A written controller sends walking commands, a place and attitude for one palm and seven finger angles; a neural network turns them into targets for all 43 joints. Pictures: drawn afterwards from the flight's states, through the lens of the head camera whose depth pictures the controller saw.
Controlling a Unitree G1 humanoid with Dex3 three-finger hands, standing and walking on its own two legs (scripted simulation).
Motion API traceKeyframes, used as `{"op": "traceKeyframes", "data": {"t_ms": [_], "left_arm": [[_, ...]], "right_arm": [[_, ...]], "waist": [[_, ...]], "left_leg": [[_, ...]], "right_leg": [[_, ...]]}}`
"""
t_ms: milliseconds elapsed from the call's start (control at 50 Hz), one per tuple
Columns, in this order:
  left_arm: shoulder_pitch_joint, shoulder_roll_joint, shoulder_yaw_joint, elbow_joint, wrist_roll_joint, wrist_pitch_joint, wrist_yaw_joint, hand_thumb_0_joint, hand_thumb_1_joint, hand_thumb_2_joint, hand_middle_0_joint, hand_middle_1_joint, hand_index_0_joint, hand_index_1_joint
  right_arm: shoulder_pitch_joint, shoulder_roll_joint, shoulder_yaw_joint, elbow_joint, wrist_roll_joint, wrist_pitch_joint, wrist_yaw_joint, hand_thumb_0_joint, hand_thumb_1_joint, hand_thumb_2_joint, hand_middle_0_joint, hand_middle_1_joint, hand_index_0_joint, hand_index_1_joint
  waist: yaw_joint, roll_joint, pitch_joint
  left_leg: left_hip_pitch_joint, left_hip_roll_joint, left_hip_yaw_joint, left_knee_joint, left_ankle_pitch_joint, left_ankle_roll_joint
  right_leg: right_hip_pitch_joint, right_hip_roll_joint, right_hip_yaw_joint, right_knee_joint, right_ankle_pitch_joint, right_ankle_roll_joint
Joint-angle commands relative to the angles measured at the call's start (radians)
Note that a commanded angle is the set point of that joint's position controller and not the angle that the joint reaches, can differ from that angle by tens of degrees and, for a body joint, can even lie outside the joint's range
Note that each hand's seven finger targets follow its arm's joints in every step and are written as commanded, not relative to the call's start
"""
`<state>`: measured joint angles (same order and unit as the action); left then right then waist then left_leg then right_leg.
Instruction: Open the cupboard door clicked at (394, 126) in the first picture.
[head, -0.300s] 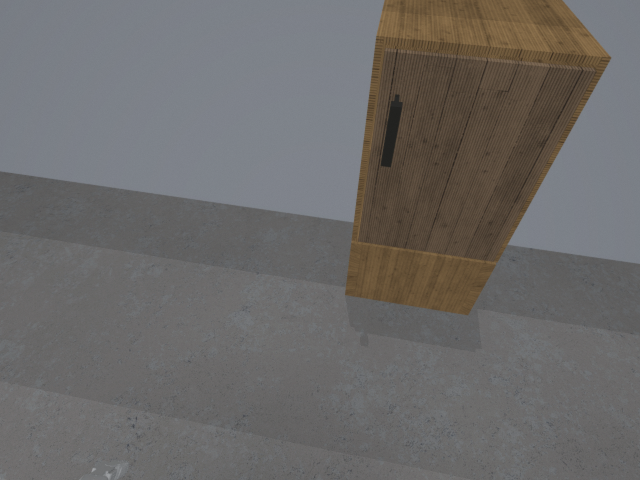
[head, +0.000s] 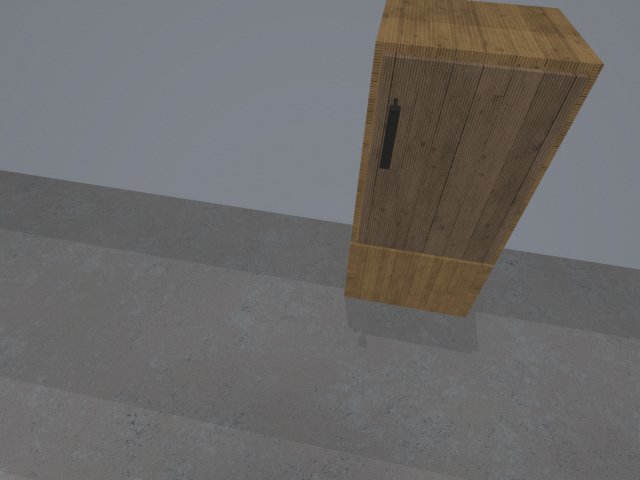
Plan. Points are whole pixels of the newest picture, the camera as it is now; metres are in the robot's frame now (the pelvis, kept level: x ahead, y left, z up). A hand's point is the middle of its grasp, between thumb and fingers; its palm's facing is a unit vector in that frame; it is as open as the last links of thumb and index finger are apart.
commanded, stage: stand and wait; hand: left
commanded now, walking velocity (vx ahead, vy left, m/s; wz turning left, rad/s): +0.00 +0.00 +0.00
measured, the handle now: (390, 133) +0.88 -0.12 -0.01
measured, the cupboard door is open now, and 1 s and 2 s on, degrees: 0 0 0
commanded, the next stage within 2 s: look at it before walking up in 0.52 s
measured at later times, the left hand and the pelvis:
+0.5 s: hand out of the picture +0.06 +0.23 -0.15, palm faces -0.04 -0.94 -0.34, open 7.4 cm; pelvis -0.01 -0.01 +0.00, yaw +0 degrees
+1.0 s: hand out of the picture +0.08 +0.23 -0.15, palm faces -0.04 -0.94 -0.33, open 7.4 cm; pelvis +0.00 -0.02 +0.00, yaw +0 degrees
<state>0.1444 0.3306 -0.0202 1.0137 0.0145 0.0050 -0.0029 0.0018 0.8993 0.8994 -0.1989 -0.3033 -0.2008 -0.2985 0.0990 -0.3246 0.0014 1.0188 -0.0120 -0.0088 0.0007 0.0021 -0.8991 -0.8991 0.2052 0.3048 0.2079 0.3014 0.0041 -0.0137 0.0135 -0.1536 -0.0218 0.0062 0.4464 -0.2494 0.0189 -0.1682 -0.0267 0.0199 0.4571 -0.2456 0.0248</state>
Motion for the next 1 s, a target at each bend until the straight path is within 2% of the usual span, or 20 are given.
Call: {"op": "traceKeyframes", "data": {"t_ms": [0, 200, 280, 480, 520, 620, 980], "left_arm": [[-0.055, 0.207, 0.052, -0.061, -0.001, -0.026, 0.016, 0.000, 0.900, 0.900, -0.200, -0.300, -0.200, -0.300], [-0.038, 0.210, 0.052, -0.017, -0.003, -0.032, 0.015, 0.000, 0.900, 0.900, -0.200, -0.300, -0.200, -0.300], [-0.035, 0.211, 0.051, -0.003, -0.005, -0.033, 0.016, 0.000, 0.900, 0.900, -0.200, -0.300, -0.200, -0.300], [-0.042, 0.212, 0.053, 0.007, -0.003, -0.033, 0.016, 0.000, 0.900, 0.900, -0.200, -0.300, -0.200, -0.300], [-0.042, 0.211, 0.053, 0.006, -0.003, -0.032, 0.017, 0.000, 0.900, 0.900, -0.200, -0.300, -0.200, -0.300], [-0.049, 0.214, 0.054, 0.003, -0.003, -0.036, 0.017, 0.000, 0.900, 0.900, -0.200, -0.300, -0.200, -0.300], [-0.048, 0.213, 0.055, 0.006, -0.003, -0.036, 0.015, 0.000, 0.900, 0.900, -0.200, -0.300, -0.200, -0.300]], "right_arm": [[-0.056, -0.210, -0.048, -0.052, -0.001, -0.023, -0.010, 0.000, -0.900, -0.900, 0.200, 0.300, 0.200, 0.300], [-0.033, -0.210, -0.044, -0.003, 0.002, -0.022, -0.009, 0.000, -0.900, -0.900, 0.200, 0.300, 0.200, 0.300], [-0.026, -0.214, -0.042, 0.014, 0.003, -0.022, -0.009, 0.000, -0.900, -0.900, 0.200, 0.300, 0.200, 0.300], [-0.012, -0.212, -0.040, 0.034, 0.002, -0.021, -0.008, 0.000, -0.900, -0.900, 0.200, 0.300, 0.200, 0.300], [-0.014, -0.213, -0.040, 0.037, 0.001, -0.024, -0.009, 0.000, -0.900, -0.900, 0.200, 0.300, 0.200, 0.300], [-0.013, -0.210, -0.040, 0.035, 0.002, -0.025, -0.009, 0.000, -0.900, -0.900, 0.200, 0.300, 0.200, 0.300], [-0.029, -0.214, -0.038, 0.034, 0.004, -0.024, -0.011, 0.000, -0.900, -0.900, 0.200, 0.300, 0.200, 0.300]], "waist": [[-0.007, 0.026, -0.028], [-0.008, 0.001, -0.038], [-0.006, 0.008, -0.037], [-0.007, -0.005, -0.007], [-0.005, 0.011, -0.013], [-0.007, 0.001, -0.035], [-0.004, 0.017, -0.038]], "left_leg": [[-0.018, 0.121, -0.102, -0.112, 0.104, 0.023], [-0.008, 0.124, -0.104, -0.120, 0.087, 0.016], [-0.006, 0.126, -0.106, -0.122, 0.088, 0.014], [-0.020, 0.128, -0.107, -0.138, 0.069, 0.009], [-0.013, 0.131, -0.108, -0.142, 0.086, 0.010], [0.000, 0.132, -0.102, -0.134, 0.124, 0.007], [0.024, 0.138, -0.098, -0.138, 0.160, 0.006]], "right_leg": [[-0.007, -0.085, 0.081, -0.083, 0.107, -0.053], [0.000, -0.095, 0.098, -0.117, 0.085, -0.057], [0.002, -0.094, 0.102, -0.123, 0.083, -0.058], [-0.013, -0.092, 0.108, -0.142, 0.046, -0.058], [-0.008, -0.090, 0.108, -0.136, 0.067, -0.058], [0.010, -0.094, 0.107, -0.131, 0.121, -0.060], [0.022, -0.094, 0.097, -0.137, 0.170, -0.058]]}}
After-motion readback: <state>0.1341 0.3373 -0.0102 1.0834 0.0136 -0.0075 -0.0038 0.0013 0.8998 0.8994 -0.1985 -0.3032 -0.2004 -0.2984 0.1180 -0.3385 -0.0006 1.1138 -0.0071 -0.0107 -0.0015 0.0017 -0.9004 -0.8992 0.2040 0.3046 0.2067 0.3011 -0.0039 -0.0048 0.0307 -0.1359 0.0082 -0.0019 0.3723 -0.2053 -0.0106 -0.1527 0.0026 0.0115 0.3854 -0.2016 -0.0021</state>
